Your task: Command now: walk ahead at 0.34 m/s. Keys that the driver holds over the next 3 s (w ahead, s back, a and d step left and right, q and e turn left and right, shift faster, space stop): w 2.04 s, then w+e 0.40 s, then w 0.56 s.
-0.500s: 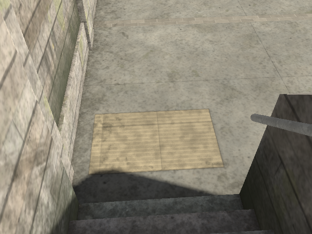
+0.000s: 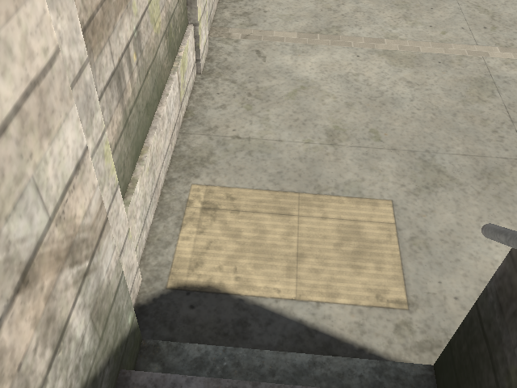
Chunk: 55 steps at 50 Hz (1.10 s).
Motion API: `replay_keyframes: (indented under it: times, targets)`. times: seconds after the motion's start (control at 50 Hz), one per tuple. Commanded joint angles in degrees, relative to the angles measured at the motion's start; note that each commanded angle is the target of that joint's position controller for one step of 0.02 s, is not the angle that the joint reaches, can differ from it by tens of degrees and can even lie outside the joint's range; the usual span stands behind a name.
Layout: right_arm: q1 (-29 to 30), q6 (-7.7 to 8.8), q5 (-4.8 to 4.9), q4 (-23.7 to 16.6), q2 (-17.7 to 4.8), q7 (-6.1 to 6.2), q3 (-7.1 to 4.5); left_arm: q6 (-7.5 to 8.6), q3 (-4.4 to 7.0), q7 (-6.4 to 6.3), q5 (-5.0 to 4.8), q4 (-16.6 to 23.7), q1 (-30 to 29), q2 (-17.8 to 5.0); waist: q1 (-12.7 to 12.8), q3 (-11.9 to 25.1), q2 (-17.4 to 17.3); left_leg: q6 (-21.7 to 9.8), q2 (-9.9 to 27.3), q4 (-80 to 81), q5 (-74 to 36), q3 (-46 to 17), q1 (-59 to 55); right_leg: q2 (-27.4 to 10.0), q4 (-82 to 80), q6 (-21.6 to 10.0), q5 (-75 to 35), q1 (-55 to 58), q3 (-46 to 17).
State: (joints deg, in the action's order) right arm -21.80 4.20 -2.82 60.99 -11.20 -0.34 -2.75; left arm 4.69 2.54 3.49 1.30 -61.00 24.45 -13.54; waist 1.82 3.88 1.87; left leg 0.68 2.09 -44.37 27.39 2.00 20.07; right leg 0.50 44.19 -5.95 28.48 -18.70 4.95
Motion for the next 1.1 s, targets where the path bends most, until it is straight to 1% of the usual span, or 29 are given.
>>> replay_keyframes:
  times: [0.02, 0.06, 0.08, 0.12, 0.2, 0.24, 0.32, 0.36, 0.38, 0.4, 0.44, 0.46, 0.5, 0.52, 0.56, 0.58, 0.6, 0.64, 0.72, 0.84, 0.88, 0.9, 0.94, 0.96, 0.98, 1.0, 1.04, 1.08, 1.1]
  targets:
    - [-5.7, 3.14, -0.59, -0.3, -4.8, 0.06, -1.09, 0.2, 2.75, -1.06, 0.78, 2.8, 0.2, -6.2, -3.0, -5.2, -4.8, -6.3, 0.3, 4.2, -11.8, -0.6, -8.4, -9.1, -10.7, -10.4, -5.1, -8.3, -14.8]
    - [-26.4, 4.64, -2.72, 4.9, -7.5, -0.22, -2.31, 1.34, 2.5, -0.98, 1.81, 8.2, -14.1, -2.0, -14.4, -2.2, -19.3, -19.5, 12.3, 16.6, -23.8, -26.4, -31.6, 5.1, 21.6, -2.4, 9.3, -35.5, -2.1]
    - [-34.8, 4.77, -4.33, 8.0, -5.6, -0.39, -2.18, 1.69, 1.31, -1.7, 1.34, 10.9, -19.0, 2.5, -18.2, -5.7, -10.9, -22.0, 17.4, 19.1, -26.5, -34.4, -38.9, 5.8, 22.9, -2.3, 11.6, -49.1, -12.7]
    - [-26.4, 3.18, -2.59, 7.0, -3.8, -1.09, -1.74, 1.64, 0.36, -2.65, 1.01, 10.4, -16.9, 2.7, -11.9, -9.1, -4.4, -20.7, 18.5, 16.5, -25.4, -30.5, -35.3, 0.8, 21.9, -1.2, 2.0, -56.6, -14.9]
    - [-6.5, 1.06, -1.92, -1.1, 7.6, 0.4, 2.92, 1.18, -1.01, 0.62, 6.62, 1.9, -1.6, 1.2, -2.6, -6.0, -4.4, -11.1, 4.3, 8.2, -11.3, -5.7, 5.7, -5.9, 10.4, -0.4, -40.6, -23.6, -8.4]
    - [-5.7, 3.05, -3.23, -1.2, 4.0, 1.89, 3.85, 1.89, -1.98, 1.09, 4.78, 3.6, -4.8, 3.0, -2.5, -6.5, -3.3, -9.8, 1.7, 3.4, -3.5, -2.5, 24.2, -5.4, 2.1, 1.5, -66.7, -6.7, -5.4]
    - [-12.3, 4.07, -1.86, 1.3, -1.2, 0.42, 4.12, 0.3, -1.1, 0.24, 4.94, 8.9, -14.0, -2.4, -5.1, -10.9, -3.2, -11.9, 5.7, -1.5, 7.9, -8.5, 24.5, -4.5, -4.5, 6.4, -44.5, 1.3, -2.5]
    - [-15.8, 2.89, -1.09, 2.3, -4.5, 0.73, 3.35, -0.91, -1.93, 0.64, 5.18, 11.0, -20.1, -1.0, -8.2, -12.3, -5.4, -13.2, 9.4, -5.9, -1.2, -18.6, 5.4, -6.5, -21.7, 4.6, -36.2, -7.7, -5.7]
    - [-14.4, 2.15, -4.03, 2.2, -7.5, -0.36, 2.81, -0.35, -1.75, 0.8, 6.25, 7.4, -11.0, -1.0, -4.5, -9.6, -8.1, -12.9, 10.8, -11.2, -12.1, -19.4, 10.1, -4.8, -5.4, 4.0, -43.0, 2.3, -4.3]
    - [-11.8, 0.87, -0.18, 2.2, -4.8, -0.83, 2.9, -0.57, -1.02, 0.59, 4.01, 3.8, -4.6, -2.5, -2.8, -11.0, 0.3, -10.2, 8.8, -21.9, -2.0, -19.0, 2.8, -9.9, -33.4, 2.7, -38.0, 1.7, -9.6]
    - [-13.4, -2.02, -3.05, 4.7, -7.5, -5.3, 1.65, 1.69, 2.42, -0.75, 3.07, -4.3, 16.9, -8.1, 5.4, -5.3, 5.2, -8.4, -0.5, -46.6, -8.8, -11.7, 14.5, -8.0, -34.5, 0.6, -48.9, 34.7, -0.6]
    - [-17.0, -0.95, -1.27, 5.3, -2.7, -6.97, 0.87, 1.07, 4.66, -0.66, 5.1, -7.7, 30.2, -13.4, 8.6, 3.1, 16.4, -5.6, -11.5, -77.4, 21.0, -10.2, 34.9, -13.8, -10.4, -9.2, -75.6, 54.2, -7.8]
    - [-11.1, 1.84, 1.88, -3.7, -0.7, -6.29, 0.89, 0.46, 5.95, 1.7, 5.56, -8.0, 25.7, -18.2, 5.3, 1.8, 9.1, -6.1, -8.4, -79.9, 15.9, -6.7, 58.7, -26.1, -14.5, -20.5, -52.7, 50.7, -30.0]
    - [-4.5, 2.07, 0.56, -5.5, -0.3, -5.25, 1.82, -0.25, 3.6, 1.85, 5.62, -6.1, 15.5, -8.4, 2.7, -5.9, 0.5, -7.4, 0.8, -71.0, 4.5, -10.5, 67.3, -28.9, -19.3, -18.3, -22.9, 39.1, -32.5]
    - [-8.5, 1.06, -1.32, -2.6, 4.8, -2.42, 3.95, -0.18, -2.69, 0.08, 6.52, -4.8, 8.7, 9.6, -4.0, -12.3, -6.8, -10.8, 9.1, -44.7, -24.2, -14.3, 52.5, -20.6, -20.4, -10.9, -17.8, 8.0, -21.5]
    - [-6.7, -0.25, -1.38, -3.8, 4.3, -2.77, 4.04, 0.6, -3.23, -1.58, 6.69, -5.3, 9.0, 9.8, -4.0, -15.9, -0.4, -11.0, 8.9, -39.3, -28.5, -11.0, 46.9, -16.4, -21.7, -8.9, -17.0, -0.8, -18.5]
    - [-1.5, -0.21, -2.81, -3.4, 3.3, -4.2, 3.9, 1.82, -4.23, -2.74, 3.13, -2.9, 2.3, 10.4, -2.6, -15.0, -3.4, -9.9, 8.3, -20.6, -45.2, -6.3, 31.4, -10.4, -21.0, -9.0, -15.9, -17.1, -9.4]
    - [3.9, 0.67, -3.61, -5.5, 2.9, -6.68, 4.42, 4.3, -5.8, -3.42, 4.98, -4.1, 3.6, 6.3, -3.3, -9.6, 2.3, -5.8, 7.5, -23.4, -56.9, -5.9, 16.1, -7.9, -16.3, -8.8, -16.4, -27.3, -9.2]
    - [5.4, 0.19, -4.06, -7.2, -2.3, -4.63, 3.82, 4.74, -6.35, -4.11, 4.77, -3.0, 6.7, 2.2, -2.7, -8.2, 0.0, -3.2, 2.9, -4.5, -65.1, -1.9, 1.9, -6.1, -7.2, -7.7, -7.1, -30.2, -10.6]
    - [20.2, -0.88, -4.85, -11.5, -3.2, -5.43, 4.14, 1.91, -5.53, -4.46, 3.49, -6.9, 21.3, 2.4, 6.7, -11.6, 1.4, -2.6, 5.6, 19.3, -44.8, -6.3, 25.8, -11.7, 11.0, -10.3, -17.8, 9.0, -28.3]
    - [6.8, -0.23, -4.91, -7.6, -4.9, -5.51, 3.17, 0.96, -4.69, -2.76, 4.96, -4.8, 14.4, 0.2, -0.1, -10.0, 0.9, -3.3, 3.4, 9.0, -41.6, -4.0, 4.7, -11.2, 17.0, -8.6, -23.0, -5.0, -26.8]
    - [5.2, 0.22, -2.1, -5.0, -6.1, -4.71, 2.43, 0.08, -4.97, -2.48, 1.32, -4.6, 12.5, 3.0, -0.4, -11.9, -7.3, -4.2, 5.9, 38.1, -39.1, -5.9, -4.2, -6.7, 25.0, -5.3, -8.9, -5.5, -20.9]
    - [-29.3, 1.38, -1.37, 6.0, -12.3, -3.32, -1.83, -1.61, -2.42, 2.82, 6.19, -6.0, 8.5, -5.1, -15.3, -3.9, -11.5, -10.1, 6.0, 28.8, -56.2, -0.2, -50.5, 1.4, 57.2, -0.2, -14.8, -29.7, -15.6]
    - [-26.3, 0.56, -1.25, 5.1, -19.3, -3.95, -3.96, -0.66, -1.02, 4.31, 1.48, -4.8, 16.6, -0.5, -9.0, 7.0, -18.9, -18.0, 14.6, 7.3, -77.8, -6.6, -59.9, 6.4, 77.5, 1.1, 17.3, -42.4, -8.7]
    - [-24.7, 0.02, -3.87, 4.7, -19.3, -4.3, -4.3, 0.34, -1.13, 4.21, 0.17, -0.2, 12.8, -0.1, -8.9, 6.5, -10.5, -20.6, 17.3, 7.0, -76.2, -11.3, -56.3, 5.2, 76.1, 0.8, 14.3, -49.0, -8.0]
    - [-19.7, -0.84, -4.71, 4.1, -16.2, -4.56, -4.04, 1.14, -2.22, 3.29, 0.36, 4.5, 5.1, 2.7, -9.3, 1.8, -7.3, -23.7, 22.0, 13.8, -47.7, -20.5, -49.4, 0.5, 71.7, 0.0, 8.7, -59.5, -8.7]
    - [-11.3, -0.18, -4.86, 2.9, 4.1, -3.53, 2.04, 0.87, -3.45, -0.37, 3.34, 3.5, 3.8, 5.6, -3.4, -8.9, 3.9, -18.1, 18.2, 17.6, -23.9, -18.0, -21.8, -9.5, 46.2, -1.9, -18.1, -57.0, -16.0]
    - [-7.4, 1.79, -1.84, 2.4, 7.2, -1.59, 4.18, 0.23, -2.41, -0.1, 4.54, 1.8, 1.1, 3.9, -0.7, -14.0, 1.0, -17.2, 11.0, 19.5, -27.4, -8.3, 8.1, -10.6, 19.9, -1.9, -40.1, -32.7, -10.1]
    - [-6.6, 2.9, -0.9, 1.3, 2.8, -1.69, 4.02, -0.14, -2.29, 0.77, 4.76, 1.9, -3.3, 4.6, -1.8, -12.2, -6.4, -16.3, 6.3, 19.5, -23.1, -4.4, 17.4, -8.3, 19.6, -1.0, -43.0, -21.9, -5.0]
